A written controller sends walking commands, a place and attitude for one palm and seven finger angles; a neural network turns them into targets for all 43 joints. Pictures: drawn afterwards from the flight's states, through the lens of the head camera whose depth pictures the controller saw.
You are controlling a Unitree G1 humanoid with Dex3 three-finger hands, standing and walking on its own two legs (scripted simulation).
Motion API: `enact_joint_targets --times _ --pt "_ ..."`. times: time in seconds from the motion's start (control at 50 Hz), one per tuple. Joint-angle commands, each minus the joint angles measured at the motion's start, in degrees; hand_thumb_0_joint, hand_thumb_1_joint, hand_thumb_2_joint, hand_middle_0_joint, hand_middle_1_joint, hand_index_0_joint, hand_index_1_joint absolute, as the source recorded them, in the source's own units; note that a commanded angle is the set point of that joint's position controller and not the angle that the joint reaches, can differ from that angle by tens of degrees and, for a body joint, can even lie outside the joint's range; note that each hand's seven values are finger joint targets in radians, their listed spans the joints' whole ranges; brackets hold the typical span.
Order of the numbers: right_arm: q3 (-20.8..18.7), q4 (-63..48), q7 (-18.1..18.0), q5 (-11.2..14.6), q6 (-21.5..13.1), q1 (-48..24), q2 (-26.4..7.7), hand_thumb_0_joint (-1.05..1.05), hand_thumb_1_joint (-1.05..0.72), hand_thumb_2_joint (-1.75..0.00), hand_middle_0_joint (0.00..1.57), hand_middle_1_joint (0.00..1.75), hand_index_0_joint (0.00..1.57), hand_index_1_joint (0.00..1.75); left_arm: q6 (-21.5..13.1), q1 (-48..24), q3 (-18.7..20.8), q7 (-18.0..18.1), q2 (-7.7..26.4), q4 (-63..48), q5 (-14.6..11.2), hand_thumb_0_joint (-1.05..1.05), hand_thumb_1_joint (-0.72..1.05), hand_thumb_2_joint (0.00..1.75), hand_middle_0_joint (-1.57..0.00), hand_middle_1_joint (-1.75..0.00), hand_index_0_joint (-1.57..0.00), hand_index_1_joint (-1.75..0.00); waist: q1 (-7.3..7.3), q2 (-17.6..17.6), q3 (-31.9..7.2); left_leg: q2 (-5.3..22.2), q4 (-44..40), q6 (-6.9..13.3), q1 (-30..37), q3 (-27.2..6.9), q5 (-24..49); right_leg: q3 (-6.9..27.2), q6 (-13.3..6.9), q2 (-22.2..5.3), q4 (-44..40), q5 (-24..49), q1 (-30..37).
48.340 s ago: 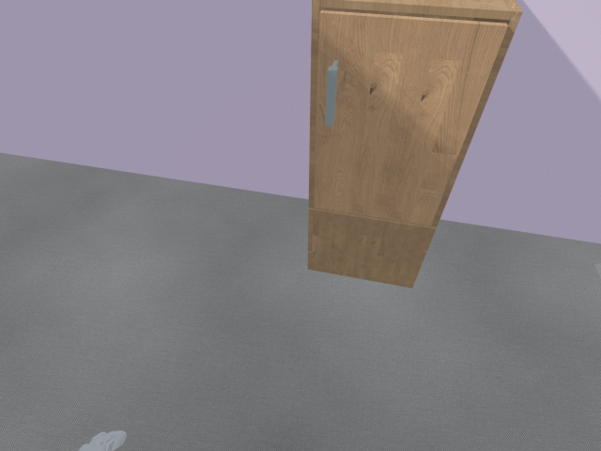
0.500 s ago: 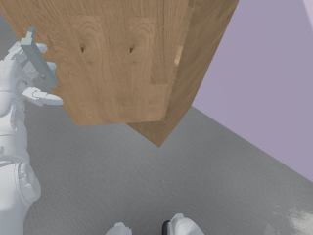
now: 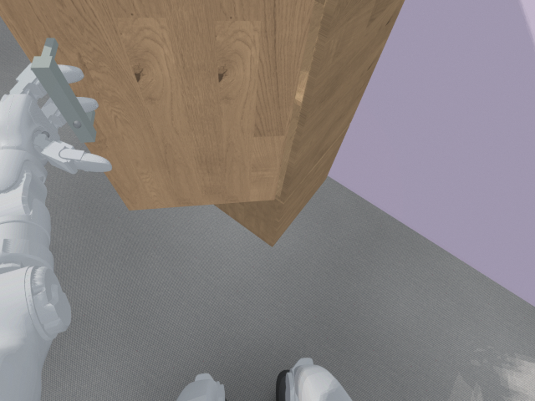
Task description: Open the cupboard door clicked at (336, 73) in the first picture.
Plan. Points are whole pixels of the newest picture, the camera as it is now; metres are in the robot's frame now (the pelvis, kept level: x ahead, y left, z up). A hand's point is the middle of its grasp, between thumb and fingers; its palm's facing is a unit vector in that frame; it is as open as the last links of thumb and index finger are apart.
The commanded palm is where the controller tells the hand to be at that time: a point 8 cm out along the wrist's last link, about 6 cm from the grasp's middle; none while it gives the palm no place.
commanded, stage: close the thumb around the handle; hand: left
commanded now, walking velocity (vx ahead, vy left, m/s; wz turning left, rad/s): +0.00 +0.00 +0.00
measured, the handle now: (70, 94) +0.54 +0.26 +0.09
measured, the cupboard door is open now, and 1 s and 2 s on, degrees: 44 44 86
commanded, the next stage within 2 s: pull the door open along its arc in 0.80 s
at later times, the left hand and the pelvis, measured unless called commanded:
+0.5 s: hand (82, 118) +0.49 +0.24 +0.09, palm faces +0.02 -1.00 +0.00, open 9.5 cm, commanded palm +0.47 +0.28 +0.09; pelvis +0.01 +0.00 +0.00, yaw +0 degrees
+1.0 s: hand (83, 120) +0.49 +0.24 +0.09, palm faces +0.04 -1.00 -0.01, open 5.5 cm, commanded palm +0.46 +0.28 +0.09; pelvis +0.01 +0.00 +0.00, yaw +0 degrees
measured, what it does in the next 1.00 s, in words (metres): stands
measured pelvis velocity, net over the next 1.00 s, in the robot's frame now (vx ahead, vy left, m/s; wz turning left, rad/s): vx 0.01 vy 0.00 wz -0.01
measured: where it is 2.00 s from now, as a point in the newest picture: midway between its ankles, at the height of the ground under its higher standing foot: outside the picture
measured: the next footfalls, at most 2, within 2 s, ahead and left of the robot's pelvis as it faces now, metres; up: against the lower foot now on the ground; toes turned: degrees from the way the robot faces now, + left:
none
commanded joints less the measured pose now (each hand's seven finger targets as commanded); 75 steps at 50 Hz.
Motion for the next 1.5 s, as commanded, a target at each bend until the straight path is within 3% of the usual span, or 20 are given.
enact_joint_targets --times 0.0,0.08,0.18,0.26,0.3,0.36,0.42,0.58,0.66,0.74,0.82,0.88,0.9,1.1,1.24,1.3,1.32,1.36,1.42,1.48 --pt "-3.6 -2.7 -1.1 -0.3 -1.1 8.6 -10.1 0.00 -0.90 -0.90 0.20 0.30 0.20 0.30 -3.8 -24.2 2.3 -0.1 17.1 -11.6 -1.0 0.00 -0.50 0.30 -0.30 -1.20 -0.30 -1.20 -0.37 5.4 -25.8 -1.1 -6.6 -0.4 10.3 -4.0 20.8 3.6 -0.4 1.8 -3.2 16.2 17.0" --pt "-3.6 -2.6 -1.0 -0.3 -1.3 8.8 -10.0 0.00 -0.90 -0.90 0.20 0.30 0.20 0.30 -3.9 -25.1 1.4 -0.1 16.2 -11.6 -0.9 0.00 -0.50 0.30 -0.30 -1.20 -0.30 -1.20 -0.76 7.3 -25.6 -0.9 -6.7 -0.5 11.7 -4.2 21.2 3.2 -0.5 1.9 -3.2 15.3 15.0" --pt "-3.6 -2.3 -1.0 -0.4 -1.3 9.4 -10.1 0.00 -0.90 -0.90 0.20 0.30 0.20 0.30 -3.6 -25.8 1.3 0.1 16.4 -11.6 -0.6 0.00 -0.22 0.42 -0.32 -1.23 -0.32 -1.23 -0.95 7.8 -26.0 -0.8 -6.6 -0.7 12.5 -4.5 22.7 3.0 -0.5 2.0 -3.0 15.8 14.5" --pt "-3.5 -2.6 -1.0 -0.5 -1.0 9.7 -10.4 0.00 -0.90 -0.90 0.20 0.30 0.20 0.30 -3.4 -25.3 3.9 0.2 20.1 -11.4 -0.5 0.00 0.00 0.52 -0.34 -1.25 -0.34 -1.25 -0.39 6.4 -26.6 -0.9 -6.5 -0.4 10.0 -4.2 22.2 3.5 -0.4 1.9 -2.9 17.0 16.9" --pt "-3.6 -2.8 -0.8 -0.6 -1.1 9.7 -10.1 0.00 -0.90 -0.90 0.20 0.30 0.20 0.30 -3.4 -25.0 2.3 0.2 17.8 -12.6 -0.3 0.00 0.12 0.56 -0.34 -1.27 -0.34 -1.27 -0.26 8.9 -26.9 -0.8 -6.4 -0.7 12.3 -4.3 24.1 3.1 -0.6 1.9 -2.7 17.3 15.4" --pt "-3.9 -3.0 -0.7 -0.6 -0.8 9.9 -10.2 0.00 -0.90 -0.90 0.20 0.30 0.20 0.30 -3.9 -22.6 3.5 0.4 18.4 -13.8 -0.7 0.00 0.28 0.64 -0.36 -1.28 -0.36 -1.28 0.26 8.3 -28.6 -0.4 -6.2 -1.2 14.7 -4.7 28.4 2.6 -0.6 2.3 -2.3 19.0 15.2" --pt "-3.9 -2.7 -0.5 -0.5 -0.8 9.8 -10.0 0.00 -0.90 -0.90 0.20 0.30 0.20 0.30 -3.0 -23.2 0.8 0.3 14.1 -12.6 -1.4 0.00 0.45 0.71 -0.37 -1.30 -0.37 -1.30 -0.83 6.8 -25.8 -0.3 -6.4 -1.0 14.1 -4.6 26.6 2.4 -0.4 2.3 -3.0 17.8 13.9" --pt "-4.0 -2.6 -0.3 -0.7 -0.7 9.8 -9.8 0.00 -0.90 -0.90 0.20 0.30 0.20 0.30 -3.1 -22.4 1.3 1.6 14.5 -12.8 -0.5 0.00 0.90 0.90 -0.40 -1.35 -0.40 -1.35 -0.31 7.3 -25.1 -0.4 -6.3 -1.1 14.5 -4.6 28.5 2.5 -0.5 2.2 -2.7 18.9 13.9" --pt "-4.1 -2.7 -0.3 -0.7 -0.6 9.7 -9.6 0.00 -0.90 -0.90 0.20 0.30 0.20 0.30 -3.8 -23.4 1.0 1.5 13.8 -14.7 -1.0 0.00 0.90 0.90 -0.40 -1.35 -0.40 -1.35 -0.43 7.6 -27.7 -0.3 -5.9 -1.3 16.1 -4.7 30.7 2.6 -0.4 2.3 -2.4 20.6 14.7" --pt "-4.0 -2.6 -0.4 -0.6 -0.6 9.4 -9.7 0.00 -0.90 -0.90 0.20 0.30 0.20 0.30 -3.8 -23.6 0.7 1.4 13.7 -14.2 -1.0 0.00 0.90 0.90 -0.40 -1.35 -0.40 -1.35 -0.56 6.3 -25.7 -0.3 -6.0 -1.2 15.3 -5.0 30.0 2.3 -0.6 2.3 -2.4 19.7 14.3" --pt "-4.1 -2.5 -0.2 -0.7 -0.6 9.4 -9.4 0.00 -0.90 -0.90 0.20 0.30 0.20 0.30 -3.8 -24.2 -0.6 1.8 12.1 -15.6 -0.6 0.00 0.90 0.90 -0.40 -1.35 -0.40 -1.35 -0.64 8.6 -27.7 -0.2 -5.9 -1.7 17.9 -5.2 31.9 2.1 -0.4 2.3 -2.4 19.6 13.2" --pt "-4.2 -2.5 -0.2 -0.7 -0.4 9.4 -9.5 0.00 -0.90 -0.90 0.20 0.30 0.20 0.30 -3.8 -21.6 0.5 1.8 12.9 -14.9 -0.8 0.00 0.90 0.90 -0.40 -1.35 -0.40 -1.35 -0.06 6.9 -28.1 -0.3 -5.7 -1.5 16.7 -4.9 32.6 2.3 -0.4 2.3 -2.3 21.1 14.8" --pt "-4.1 -2.4 -0.4 -0.6 -0.3 9.4 -9.8 0.00 -0.90 -0.90 0.20 0.30 0.20 0.30 -3.8 -21.6 2.6 1.8 16.2 -14.7 -0.5 0.00 0.90 0.90 -0.40 -1.35 -0.40 -1.35 0.29 6.7 -27.6 -0.3 -5.9 -1.4 15.4 -4.8 32.1 2.6 -0.4 2.2 -2.2 21.7 16.0" --pt "-4.6 -7.0 0.3 0.4 -0.2 5.7 -8.8 0.00 -0.90 -0.90 0.20 0.30 0.20 0.30 -2.9 -3.2 3.1 -0.2 12.2 -24.4 -4.4 0.00 0.90 0.90 -0.40 -1.35 -0.40 -1.35 4.52 4.9 -28.8 -0.7 -8.3 -0.5 13.3 -2.5 32.4 3.3 -0.8 2.0 -3.0 26.7 25.0" --pt "-4.9 -10.7 1.4 1.4 -2.3 1.3 -7.4 0.00 -0.90 -0.90 0.20 0.30 0.20 0.30 -1.2 17.7 -0.2 0.9 2.9 -39.6 -8.3 0.00 0.90 0.90 -0.40 -1.35 -0.40 -1.35 7.57 4.3 -25.7 -0.8 -10.6 -0.4 14.5 -1.6 35.4 3.1 -1.1 1.4 -4.0 28.9 28.4" --pt "-4.9 -11.8 1.9 1.6 -3.6 -1.4 -6.7 0.00 -0.90 -0.90 0.20 0.30 0.20 0.30 -0.1 27.4 -2.0 2.5 -1.4 -46.8 -9.2 0.00 0.90 0.90 -0.40 -1.35 -0.40 -1.35 8.24 3.2 -22.2 -0.9 -11.9 -1.0 15.2 -1.5 34.2 2.4 -0.8 1.2 -4.6 27.9 28.2" --pt "-5.1 -12.4 2.2 1.5 -4.4 -4.1 -5.0 0.00 -0.90 -0.90 0.20 0.30 0.20 0.30 0.3 27.6 4.9 10.3 -2.4 -52.8 -11.9 0.00 0.90 0.90 -0.40 -1.35 -0.40 -1.35 12.36 0.2 -21.9 -1.6 -12.1 -1.7 13.7 -1.7 32.2 1.4 -0.7 1.4 -5.1 26.4 28.4" --pt "-4.9 -12.6 2.9 1.5 -5.7 -6.0 -4.5 0.00 -0.90 -0.90 0.20 0.30 0.20 0.30 1.2 36.5 -0.9 16.8 -10.3 -58.0 -10.7 0.00 0.90 0.90 -0.40 -1.35 -0.40 -1.35 11.02 2.7 -18.9 -1.4 -13.3 -2.6 15.3 -1.7 32.1 0.7 -0.7 1.4 -5.3 24.0 27.2" --pt "-5.0 -12.2 3.4 0.8 -5.9 -8.0 -3.8 0.00 -0.90 -0.90 0.20 0.30 0.20 0.30 1.8 44.0 -1.4 24.3 -12.1 -65.1 -7.3 0.00 0.90 0.90 -0.40 -1.35 -0.40 -1.35 11.71 1.2 -18.0 -1.4 -14.0 -2.7 15.3 -1.4 30.2 0.6 -1.0 1.0 -5.1 22.9 28.7" --pt "-4.5 -12.8 3.3 0.0 -5.5 -10.5 -2.3 0.00 -0.90 -0.90 0.20 0.30 0.20 0.30 2.8 50.2 -6.7 31.0 -17.3 -72.5 -3.2 0.00 0.90 0.90 -0.40 -1.35 -0.40 -1.35 11.70 0.0 -16.7 -1.6 -14.7 -2.4 16.1 -1.2 28.1 0.6 -1.1 0.4 -5.5 22.6 30.2"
